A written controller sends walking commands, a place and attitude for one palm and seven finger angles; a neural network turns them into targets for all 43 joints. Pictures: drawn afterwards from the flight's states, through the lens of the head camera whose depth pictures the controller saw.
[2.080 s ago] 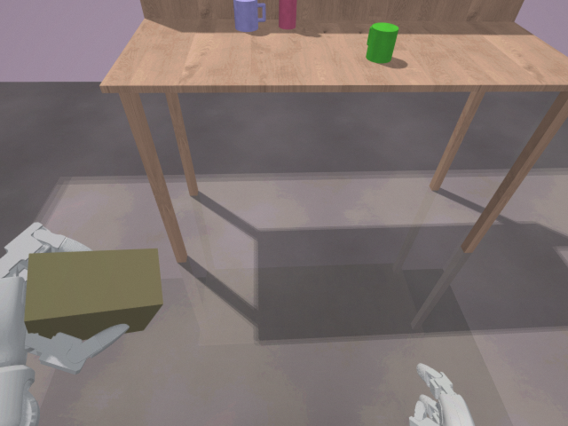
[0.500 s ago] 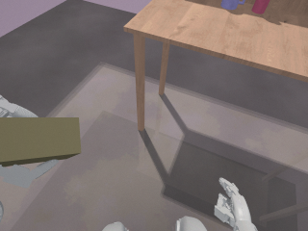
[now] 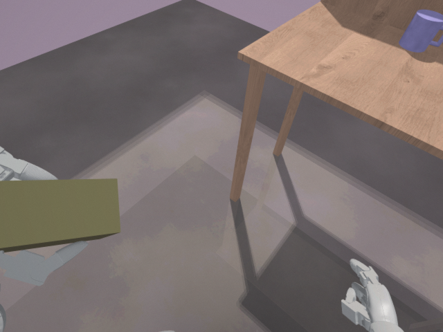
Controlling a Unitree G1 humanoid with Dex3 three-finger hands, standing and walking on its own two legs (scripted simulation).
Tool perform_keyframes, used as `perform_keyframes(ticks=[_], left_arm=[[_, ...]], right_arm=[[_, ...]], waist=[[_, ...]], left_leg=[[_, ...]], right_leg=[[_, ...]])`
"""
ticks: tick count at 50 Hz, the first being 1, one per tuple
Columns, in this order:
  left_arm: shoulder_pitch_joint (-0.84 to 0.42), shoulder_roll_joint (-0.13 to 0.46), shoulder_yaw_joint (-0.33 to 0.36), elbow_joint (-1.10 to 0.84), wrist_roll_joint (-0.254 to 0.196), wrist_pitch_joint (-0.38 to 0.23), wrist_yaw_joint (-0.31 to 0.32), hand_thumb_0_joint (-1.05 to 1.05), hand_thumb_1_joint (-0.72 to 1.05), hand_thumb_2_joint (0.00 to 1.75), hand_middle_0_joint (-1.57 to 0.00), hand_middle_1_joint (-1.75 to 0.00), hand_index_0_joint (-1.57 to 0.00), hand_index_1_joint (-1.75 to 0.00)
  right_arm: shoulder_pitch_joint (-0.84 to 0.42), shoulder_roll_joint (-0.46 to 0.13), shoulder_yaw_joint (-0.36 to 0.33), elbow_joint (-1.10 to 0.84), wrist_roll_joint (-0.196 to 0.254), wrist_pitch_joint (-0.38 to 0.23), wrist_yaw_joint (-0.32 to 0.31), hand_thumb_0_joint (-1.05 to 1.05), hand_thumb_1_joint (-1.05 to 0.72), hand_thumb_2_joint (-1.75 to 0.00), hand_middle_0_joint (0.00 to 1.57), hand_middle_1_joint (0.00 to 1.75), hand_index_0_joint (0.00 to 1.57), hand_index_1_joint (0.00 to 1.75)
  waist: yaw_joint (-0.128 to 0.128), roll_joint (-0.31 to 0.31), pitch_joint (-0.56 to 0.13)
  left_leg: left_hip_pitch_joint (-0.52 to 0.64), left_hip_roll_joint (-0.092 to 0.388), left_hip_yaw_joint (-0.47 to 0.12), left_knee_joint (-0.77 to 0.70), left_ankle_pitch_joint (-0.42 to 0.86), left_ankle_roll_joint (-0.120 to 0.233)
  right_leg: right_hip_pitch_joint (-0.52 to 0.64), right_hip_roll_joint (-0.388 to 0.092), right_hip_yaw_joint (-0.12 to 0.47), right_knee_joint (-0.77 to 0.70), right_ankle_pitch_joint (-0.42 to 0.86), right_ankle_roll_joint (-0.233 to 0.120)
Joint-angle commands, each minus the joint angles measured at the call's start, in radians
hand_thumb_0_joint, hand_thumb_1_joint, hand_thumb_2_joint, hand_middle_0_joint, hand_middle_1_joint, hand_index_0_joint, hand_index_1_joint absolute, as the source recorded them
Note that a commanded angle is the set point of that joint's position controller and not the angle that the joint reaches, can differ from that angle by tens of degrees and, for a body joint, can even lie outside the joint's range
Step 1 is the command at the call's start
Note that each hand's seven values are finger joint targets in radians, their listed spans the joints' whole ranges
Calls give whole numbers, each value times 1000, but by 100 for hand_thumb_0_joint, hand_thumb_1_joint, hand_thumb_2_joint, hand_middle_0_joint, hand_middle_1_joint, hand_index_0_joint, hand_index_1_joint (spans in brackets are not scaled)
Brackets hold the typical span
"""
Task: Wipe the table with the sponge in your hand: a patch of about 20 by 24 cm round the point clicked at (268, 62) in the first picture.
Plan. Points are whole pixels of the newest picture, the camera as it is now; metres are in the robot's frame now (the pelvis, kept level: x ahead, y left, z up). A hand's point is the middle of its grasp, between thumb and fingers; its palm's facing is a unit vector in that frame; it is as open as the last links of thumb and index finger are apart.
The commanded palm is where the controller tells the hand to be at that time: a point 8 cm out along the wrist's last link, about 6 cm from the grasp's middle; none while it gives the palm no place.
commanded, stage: walk to a spot facing it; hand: left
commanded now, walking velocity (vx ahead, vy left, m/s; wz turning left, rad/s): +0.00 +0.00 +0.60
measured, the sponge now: (74, 215) +0.23 +0.20 +0.17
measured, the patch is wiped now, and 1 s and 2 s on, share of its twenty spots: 0.00 0.00 0.00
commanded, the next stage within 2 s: none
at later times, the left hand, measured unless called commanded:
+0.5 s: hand out of the picture +0.09 +0.20 +0.17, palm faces +0.62 -0.66 -0.42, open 10.5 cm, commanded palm +0.03 +0.23 +0.19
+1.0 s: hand out of the picture -0.06 +0.19 +0.20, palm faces +0.80 -0.43 -0.42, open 10.5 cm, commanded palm -0.12 +0.20 +0.19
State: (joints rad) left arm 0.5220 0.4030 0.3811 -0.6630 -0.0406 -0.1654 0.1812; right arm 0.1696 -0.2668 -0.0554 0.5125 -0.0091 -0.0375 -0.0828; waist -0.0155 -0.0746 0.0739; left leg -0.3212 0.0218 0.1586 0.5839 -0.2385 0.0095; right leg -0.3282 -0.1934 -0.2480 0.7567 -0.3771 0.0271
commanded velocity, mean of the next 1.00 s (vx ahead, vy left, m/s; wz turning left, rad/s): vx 0.10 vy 0.00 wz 0.60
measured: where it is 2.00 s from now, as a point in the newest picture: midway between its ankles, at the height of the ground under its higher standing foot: outside the picture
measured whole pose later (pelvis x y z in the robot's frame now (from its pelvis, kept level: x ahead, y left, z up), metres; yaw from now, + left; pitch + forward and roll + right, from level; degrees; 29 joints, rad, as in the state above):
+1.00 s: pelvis -0.09 -0.12 +0.02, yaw +35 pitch +0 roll -2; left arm 0.51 0.36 0.35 -0.55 -0.03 -0.17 0.13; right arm 0.25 -0.13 0.04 0.62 0.00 -0.11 -0.03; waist 0.02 0.04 0.01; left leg -0.27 0.04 -0.10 0.50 -0.23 -0.01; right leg -0.40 -0.04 -0.10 0.84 -0.45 0.08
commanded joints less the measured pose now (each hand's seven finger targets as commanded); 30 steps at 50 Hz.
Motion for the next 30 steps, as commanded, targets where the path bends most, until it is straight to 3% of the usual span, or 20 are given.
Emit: perform_keyframes(ticks=[1,2,4,6,8,11,13,15,16,17,18,19,20,22,23,26,30], left_arm=[[-41,204,158,-200,11,-102,-2,0,10,130,-120,-160,-120,-160],[-57,180,136,-214,20,-105,-12,0,10,130,-120,-160,-120,-160],[-18,147,118,-240,7,-93,-19,0,10,130,-120,-160,-120,-160],[13,135,115,-259,-8,-79,-23,0,10,130,-120,-160,-120,-160],[27,114,98,-228,-22,-66,-27,0,10,130,-120,-160,-120,-160],[-25,123,102,-172,-26,-52,-27,0,10,130,-120,-160,-120,-160],[-54,112,89,-116,-28,-40,-29,0,10,130,-120,-160,-120,-160],[-99,101,79,-85,-25,-30,-32,0,10,130,-120,-160,-120,-160],[-125,124,87,-81,-13,-24,-29,0,10,130,-120,-160,-120,-160],[-160,162,87,-78,1,-15,-21,0,10,130,-120,-160,-120,-160],[-195,211,125,-55,-9,2,-4,0,10,130,-120,-160,-120,-160],[-187,156,76,-38,-12,6,-4,0,10,130,-120,-160,-120,-160],[-157,148,70,-32,-6,-2,-12,0,10,130,-120,-160,-120,-160],[-167,136,66,-62,-3,-22,-19,0,10,130,-120,-160,-120,-160],[-167,156,84,-55,3,-31,-14,0,10,130,-120,-160,-120,-160],[-131,156,102,-27,2,-43,0,0,10,130,-120,-160,-120,-160],[-74,148,115,-87,2,-51,17,0,10,130,-120,-160,-120,-160]], right_arm=[[-2,-68,-19,-108,9,-81,29,0,-90,-90,20,30,20,30],[-9,-75,-30,-94,21,-88,42,0,-90,-90,20,30,20,30],[-2,-73,-32,-85,29,-95,56,0,-90,-90,20,30,20,30],[-8,-64,-21,-91,29,-105,59,0,-90,-90,20,30,20,30],[-9,-58,-8,-90,25,-114,53,0,-90,-90,20,30,20,30],[-2,-62,-1,-79,21,-124,36,0,-90,-90,20,30,20,30],[-15,-58,6,-68,18,-124,30,0,-90,-90,20,30,20,30],[-32,-47,13,-66,20,-118,29,0,-90,-90,20,30,20,30],[-36,-34,17,-71,26,-111,28,0,-90,-90,20,30,20,30],[-48,5,32,-82,25,-99,27,0,-90,-90,20,30,20,30],[-63,-17,26,-80,18,-105,14,0,-90,-90,20,30,20,30],[-44,-44,5,-58,7,-110,15,0,-90,-90,20,30,20,30],[-58,-20,19,-52,4,-99,14,0,-90,-90,20,30,20,30],[-98,-4,35,-55,10,-80,4,0,-90,-90,20,30,20,30],[-104,-8,35,-54,7,-80,-7,0,-90,-90,20,30,20,30],[-99,-9,28,-63,-5,-75,-27,0,-90,-90,20,30,20,30],[-61,-19,16,-99,-13,-69,-22,0,-90,-90,20,30,20,30]], waist=[[6,384,-235],[3,309,-238],[2,330,-236],[13,379,-221],[10,380,-200],[3,347,-175],[12,329,-174],[34,273,-177],[39,195,-173],[32,-74,-149],[45,-209,-140],[25,-192,-133],[18,-125,-112],[19,-62,-120],[22,-61,-115],[31,-55,-154],[61,-99,-206]], left_leg=[[368,416,-620,-159,969,234],[375,383,-540,-137,850,225],[285,280,-394,-152,646,173],[161,220,-305,-183,524,132],[67,215,-308,-221,403,123],[23,221,-365,-250,239,130],[2,219,-392,-221,188,129],[-60,174,-365,-172,88,93],[-98,118,-316,-83,-47,56],[-250,8,-203,148,-237,-11],[-280,-52,-164,455,-305,-51],[-244,-32,-216,608,-262,-55],[-254,-17,-200,695,-206,-70],[-243,3,-161,665,-180,-89],[-219,8,-143,610,-184,-89],[-149,8,-83,394,-196,-75],[-100,15,-56,179,-263,-48]], right_leg=[[-338,101,223,462,-311,61],[-371,89,248,449,-252,62],[-294,110,218,358,-128,66],[-165,131,178,242,-54,70],[-71,156,159,165,-36,76],[-8,179,154,60,-60,77],[62,199,153,-46,-85,76],[193,202,143,-250,10,63],[229,134,189,-388,87,32],[268,-100,451,-522,76,-53],[154,-271,647,-559,128,-132],[85,-262,603,-542,142,-134],[70,-210,502,-512,191,-129],[123,-158,297,-465,352,-127],[131,-144,247,-456,414,-120],[204,-142,198,-432,491,-121],[269,-192,239,-395,529,-157]])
